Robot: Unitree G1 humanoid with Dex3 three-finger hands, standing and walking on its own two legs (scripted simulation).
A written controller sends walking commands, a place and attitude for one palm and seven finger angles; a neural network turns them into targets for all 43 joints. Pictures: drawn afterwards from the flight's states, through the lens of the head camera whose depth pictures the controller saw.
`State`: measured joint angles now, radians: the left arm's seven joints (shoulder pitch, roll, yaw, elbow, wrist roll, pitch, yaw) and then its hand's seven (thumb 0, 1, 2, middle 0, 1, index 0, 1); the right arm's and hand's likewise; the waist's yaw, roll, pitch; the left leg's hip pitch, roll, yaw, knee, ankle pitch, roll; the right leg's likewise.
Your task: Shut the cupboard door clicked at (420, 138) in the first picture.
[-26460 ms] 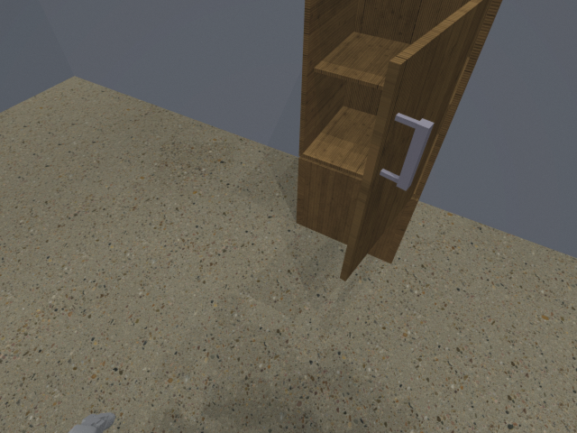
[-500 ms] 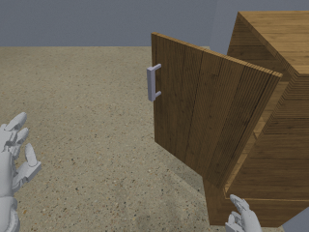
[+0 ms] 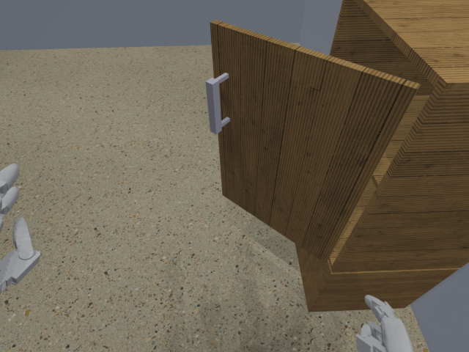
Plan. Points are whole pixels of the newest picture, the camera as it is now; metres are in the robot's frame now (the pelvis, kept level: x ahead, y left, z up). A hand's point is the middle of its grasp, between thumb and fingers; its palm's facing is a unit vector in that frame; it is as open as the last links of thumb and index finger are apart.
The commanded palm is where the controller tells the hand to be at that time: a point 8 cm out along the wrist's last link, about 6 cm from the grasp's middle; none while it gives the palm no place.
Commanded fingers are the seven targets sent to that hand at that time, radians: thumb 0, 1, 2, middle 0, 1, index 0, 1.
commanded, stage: step back with the hand held close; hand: left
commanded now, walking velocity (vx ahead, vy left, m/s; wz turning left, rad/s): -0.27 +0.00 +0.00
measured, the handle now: (219, 104) +0.64 +0.08 +0.08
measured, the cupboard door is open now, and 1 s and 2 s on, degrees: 49 49 49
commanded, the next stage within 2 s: stop stepping back and stand still in 1.14 s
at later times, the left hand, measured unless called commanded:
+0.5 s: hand out of the picture +0.13 +0.28 +0.16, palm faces +0.49 -0.76 -0.43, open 7.4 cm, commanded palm +0.06 +0.31 +0.18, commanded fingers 0.00 0.90 0.90 -0.20 -0.30 -0.20 -0.30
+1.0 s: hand out of the picture +0.08 +0.31 +0.18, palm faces +0.51 -0.75 -0.43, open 7.4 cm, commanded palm +0.03 +0.33 +0.18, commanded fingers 0.00 0.90 0.90 -0.20 -0.30 -0.20 -0.30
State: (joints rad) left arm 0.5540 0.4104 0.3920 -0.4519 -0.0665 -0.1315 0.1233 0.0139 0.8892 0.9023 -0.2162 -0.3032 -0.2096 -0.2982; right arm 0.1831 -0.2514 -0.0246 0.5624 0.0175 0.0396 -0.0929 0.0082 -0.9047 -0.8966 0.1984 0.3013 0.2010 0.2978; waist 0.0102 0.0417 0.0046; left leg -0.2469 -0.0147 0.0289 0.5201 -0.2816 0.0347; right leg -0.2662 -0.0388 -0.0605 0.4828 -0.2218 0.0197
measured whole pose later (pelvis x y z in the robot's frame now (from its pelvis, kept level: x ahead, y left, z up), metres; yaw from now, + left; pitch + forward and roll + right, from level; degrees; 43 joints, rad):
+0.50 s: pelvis -0.07 +0.00 -0.02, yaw +2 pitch +0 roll -2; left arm 0.50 0.41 0.45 -0.51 -0.02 -0.24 0.16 0.01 0.89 0.90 -0.22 -0.30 -0.21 -0.30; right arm 0.25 -0.21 0.01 0.58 0.00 -0.05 -0.08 0.01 -0.90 -0.90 0.20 0.30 0.20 0.30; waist 0.00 -0.01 0.00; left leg -0.43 -0.01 0.00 0.69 -0.26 0.05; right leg -0.41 -0.01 -0.04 0.59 -0.18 0.01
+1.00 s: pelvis -0.10 +0.02 +0.00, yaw +3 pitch +3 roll -6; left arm 0.55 0.45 0.50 -0.55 -0.04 -0.30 0.15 0.01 0.89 0.90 -0.22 -0.30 -0.21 -0.30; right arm 0.23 -0.17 -0.01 0.64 -0.02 -0.11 -0.06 0.01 -0.90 -0.90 0.20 0.30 0.20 0.30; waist 0.01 0.01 -0.05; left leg -0.49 0.04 -0.03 0.57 -0.14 0.06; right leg -0.26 0.09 0.00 0.68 -0.40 0.01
